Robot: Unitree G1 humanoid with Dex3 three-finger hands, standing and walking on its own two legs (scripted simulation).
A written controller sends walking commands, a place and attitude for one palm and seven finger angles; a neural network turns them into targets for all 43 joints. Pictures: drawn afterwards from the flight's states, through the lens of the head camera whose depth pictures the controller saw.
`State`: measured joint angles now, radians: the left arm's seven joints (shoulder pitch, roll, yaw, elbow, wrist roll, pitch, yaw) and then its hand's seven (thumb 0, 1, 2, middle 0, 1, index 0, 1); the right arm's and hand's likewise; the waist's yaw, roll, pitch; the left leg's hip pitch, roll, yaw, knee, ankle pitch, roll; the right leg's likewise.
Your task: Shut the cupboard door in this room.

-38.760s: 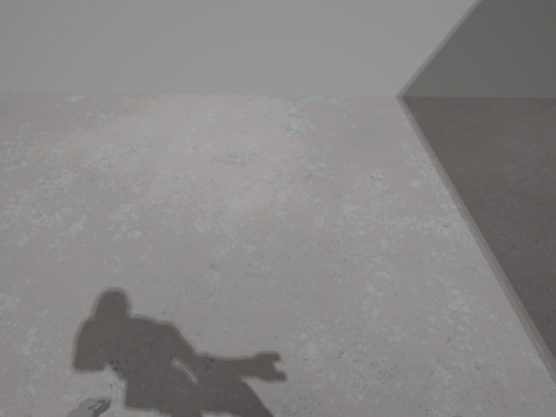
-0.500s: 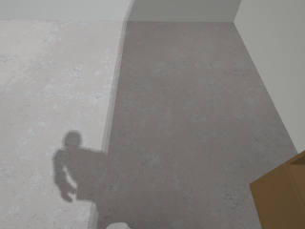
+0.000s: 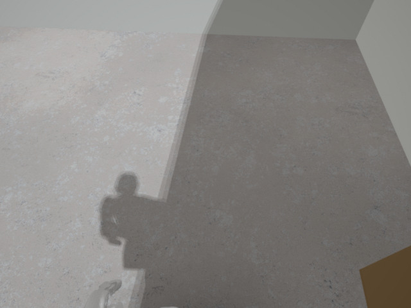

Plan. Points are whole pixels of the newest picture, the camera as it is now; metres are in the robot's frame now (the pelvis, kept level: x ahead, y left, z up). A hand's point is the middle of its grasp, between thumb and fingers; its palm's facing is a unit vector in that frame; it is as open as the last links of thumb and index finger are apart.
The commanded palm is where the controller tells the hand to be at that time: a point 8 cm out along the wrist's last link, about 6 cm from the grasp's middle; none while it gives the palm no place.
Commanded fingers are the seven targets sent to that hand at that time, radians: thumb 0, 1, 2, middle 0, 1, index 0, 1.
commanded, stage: turn or walk to find it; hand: left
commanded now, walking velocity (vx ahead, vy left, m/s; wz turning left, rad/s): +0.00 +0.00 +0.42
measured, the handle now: out of the picture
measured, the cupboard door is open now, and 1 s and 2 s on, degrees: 81 73 73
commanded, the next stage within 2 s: none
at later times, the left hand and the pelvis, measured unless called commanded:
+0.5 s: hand out of the picture -0.03 +0.26 -0.18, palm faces +0.24 -0.94 -0.25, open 7.4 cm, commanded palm none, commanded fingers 0.00 0.90 0.90 -0.20 -0.30 -0.20 -0.30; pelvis -0.01 +0.05 +0.00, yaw +13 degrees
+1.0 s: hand out of the picture +0.01 +0.21 -0.13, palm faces +0.43 -0.85 -0.29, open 7.4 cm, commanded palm none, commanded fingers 0.00 0.90 0.90 -0.20 -0.30 -0.20 -0.30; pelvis +0.01 +0.00 +0.01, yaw +27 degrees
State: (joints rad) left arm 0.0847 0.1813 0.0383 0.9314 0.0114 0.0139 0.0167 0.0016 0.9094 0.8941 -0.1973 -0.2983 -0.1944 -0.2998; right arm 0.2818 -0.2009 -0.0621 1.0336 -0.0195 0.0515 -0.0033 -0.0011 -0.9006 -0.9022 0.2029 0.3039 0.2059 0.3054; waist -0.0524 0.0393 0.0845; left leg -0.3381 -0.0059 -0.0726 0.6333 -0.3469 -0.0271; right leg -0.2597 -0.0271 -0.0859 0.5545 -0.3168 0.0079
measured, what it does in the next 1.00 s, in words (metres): steps on the spot, turning left: left foot, then right foot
